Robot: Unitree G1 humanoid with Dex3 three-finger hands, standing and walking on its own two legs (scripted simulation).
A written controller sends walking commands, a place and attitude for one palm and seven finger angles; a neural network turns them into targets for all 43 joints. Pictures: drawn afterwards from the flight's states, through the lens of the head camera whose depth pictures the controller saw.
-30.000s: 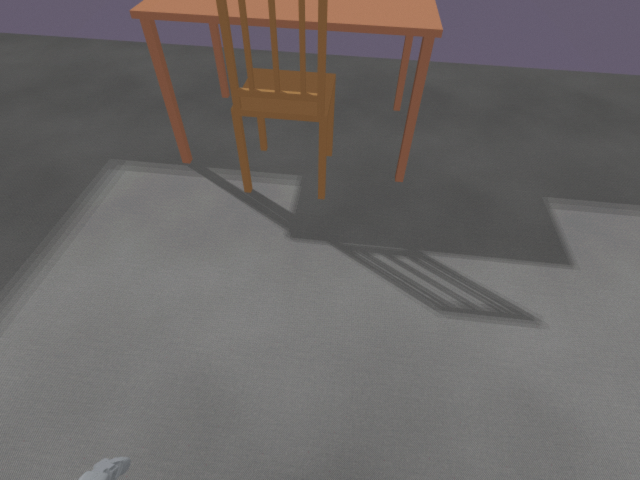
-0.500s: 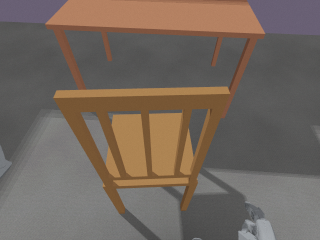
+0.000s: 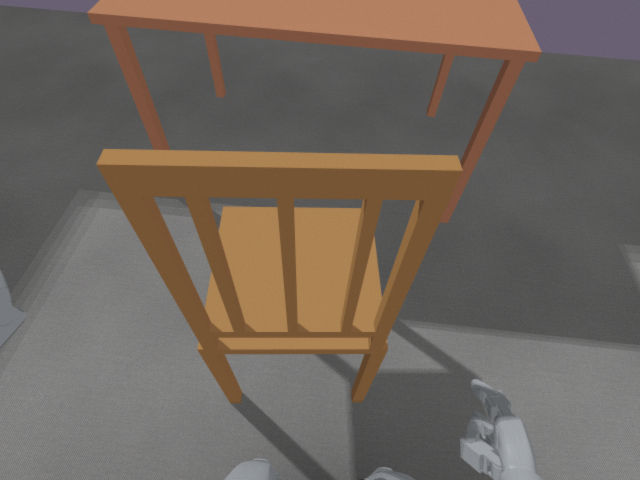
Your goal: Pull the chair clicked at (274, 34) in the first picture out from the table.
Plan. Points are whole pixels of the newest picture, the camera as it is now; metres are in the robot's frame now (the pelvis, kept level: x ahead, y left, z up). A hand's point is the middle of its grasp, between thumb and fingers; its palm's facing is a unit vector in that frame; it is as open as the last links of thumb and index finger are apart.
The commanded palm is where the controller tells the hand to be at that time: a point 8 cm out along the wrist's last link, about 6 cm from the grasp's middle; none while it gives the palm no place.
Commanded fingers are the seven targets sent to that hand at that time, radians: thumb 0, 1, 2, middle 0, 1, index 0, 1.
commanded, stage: step back with the hand held close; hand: left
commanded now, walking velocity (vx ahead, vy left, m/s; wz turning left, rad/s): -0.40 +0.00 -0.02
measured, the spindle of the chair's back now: (289, 276) +0.39 +0.08 -0.04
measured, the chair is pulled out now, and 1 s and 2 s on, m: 0.58 0.58 0.58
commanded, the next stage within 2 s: stop stepping back and stand still in 0.46 s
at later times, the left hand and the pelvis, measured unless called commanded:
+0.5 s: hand out of the picture +0.12 +0.23 +0.20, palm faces +0.46 -0.76 -0.47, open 7.4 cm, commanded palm +0.06 +0.27 +0.20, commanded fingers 0.00 0.90 0.90 -0.20 -0.30 -0.20 -0.30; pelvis -0.09 -0.02 +0.01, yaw -1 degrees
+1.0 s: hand out of the picture +0.01 +0.25 +0.19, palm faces +0.52 -0.74 -0.44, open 7.4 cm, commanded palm -0.04 +0.27 +0.20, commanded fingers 0.00 0.90 0.90 -0.20 -0.30 -0.20 -0.30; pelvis -0.18 -0.03 +0.01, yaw +1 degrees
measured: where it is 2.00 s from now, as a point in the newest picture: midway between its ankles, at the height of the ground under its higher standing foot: outside the picture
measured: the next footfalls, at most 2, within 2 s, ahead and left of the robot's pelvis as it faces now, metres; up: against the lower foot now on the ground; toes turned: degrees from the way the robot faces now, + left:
left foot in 0.26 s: -0.02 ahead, +0.14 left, +0.00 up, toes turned +2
right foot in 0.48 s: -0.12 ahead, -0.14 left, +0.00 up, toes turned +2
